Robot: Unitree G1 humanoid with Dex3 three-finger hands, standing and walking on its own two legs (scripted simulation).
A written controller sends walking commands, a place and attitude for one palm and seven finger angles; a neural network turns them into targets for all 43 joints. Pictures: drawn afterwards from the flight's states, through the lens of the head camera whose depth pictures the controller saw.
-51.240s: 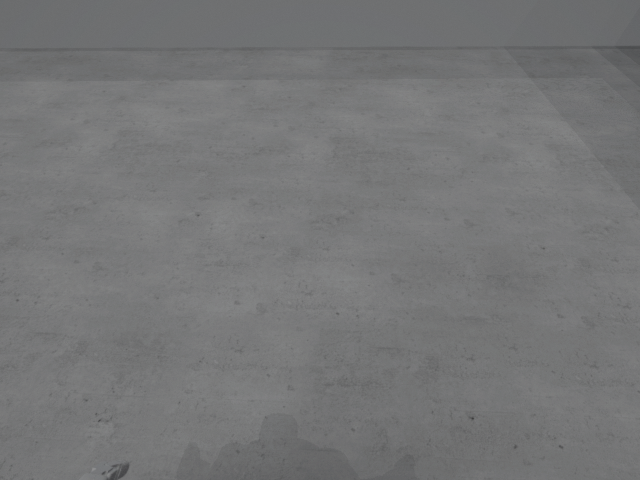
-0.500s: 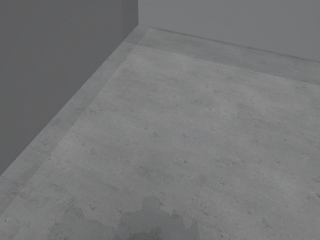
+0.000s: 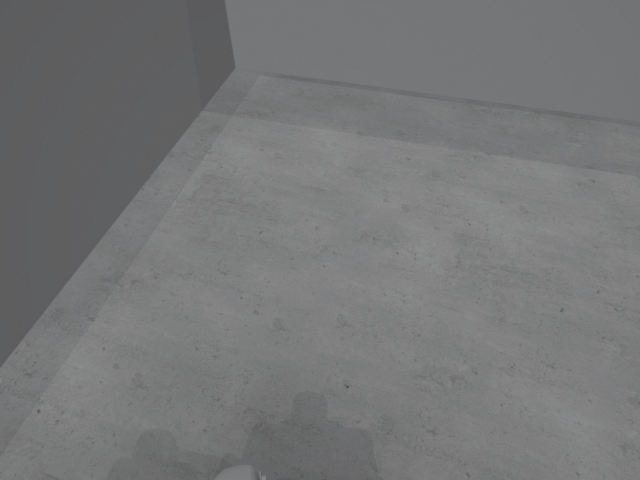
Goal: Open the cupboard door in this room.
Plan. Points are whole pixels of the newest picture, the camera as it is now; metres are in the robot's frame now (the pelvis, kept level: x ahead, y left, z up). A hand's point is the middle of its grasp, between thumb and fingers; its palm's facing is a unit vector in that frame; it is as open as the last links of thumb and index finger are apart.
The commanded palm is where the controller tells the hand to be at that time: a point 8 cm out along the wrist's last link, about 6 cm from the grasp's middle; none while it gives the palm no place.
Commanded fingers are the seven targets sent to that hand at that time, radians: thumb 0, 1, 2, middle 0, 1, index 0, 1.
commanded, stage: turn to face it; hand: left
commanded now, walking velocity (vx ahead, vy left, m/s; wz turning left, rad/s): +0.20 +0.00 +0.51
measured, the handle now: out of the picture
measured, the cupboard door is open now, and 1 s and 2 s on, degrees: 52 52 52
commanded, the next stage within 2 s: none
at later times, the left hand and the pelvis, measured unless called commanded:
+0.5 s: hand (187, 436) +0.21 +0.21 -0.16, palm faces +0.24 -0.94 -0.24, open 7.4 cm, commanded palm none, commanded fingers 0.00 0.90 0.90 -0.20 -0.30 -0.20 -0.30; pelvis +0.15 -0.01 -0.01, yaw +13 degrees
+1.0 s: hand out of the picture +0.12 +0.17 -0.19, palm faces +0.55 -0.79 -0.25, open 7.4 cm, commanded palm none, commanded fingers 0.00 0.90 0.90 -0.20 -0.30 -0.20 -0.30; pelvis +0.22 -0.02 -0.02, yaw +33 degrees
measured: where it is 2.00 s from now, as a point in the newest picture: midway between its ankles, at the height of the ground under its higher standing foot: (333, 450)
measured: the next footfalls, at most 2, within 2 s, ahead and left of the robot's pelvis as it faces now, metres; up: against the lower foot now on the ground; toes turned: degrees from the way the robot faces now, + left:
left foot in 0.20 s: +0.22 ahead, +0.13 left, +0.00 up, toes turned +12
right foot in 0.54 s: +0.24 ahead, -0.14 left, +0.00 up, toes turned +12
